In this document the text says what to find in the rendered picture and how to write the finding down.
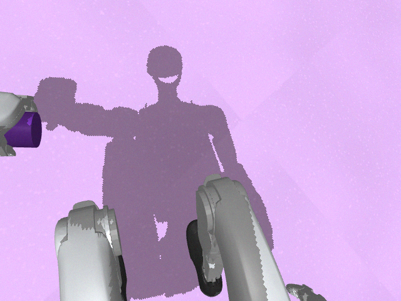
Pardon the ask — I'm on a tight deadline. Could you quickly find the right robot foot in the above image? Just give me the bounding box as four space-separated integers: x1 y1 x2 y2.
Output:
186 219 222 297

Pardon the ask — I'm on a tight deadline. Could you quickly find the right robot hand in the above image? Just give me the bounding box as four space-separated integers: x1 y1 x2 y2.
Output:
286 283 327 301

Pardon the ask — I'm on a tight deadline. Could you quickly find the left robot hand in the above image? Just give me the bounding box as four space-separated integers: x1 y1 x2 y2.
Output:
0 92 38 156

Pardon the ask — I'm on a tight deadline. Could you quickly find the can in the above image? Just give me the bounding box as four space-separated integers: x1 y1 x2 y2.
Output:
4 112 42 148

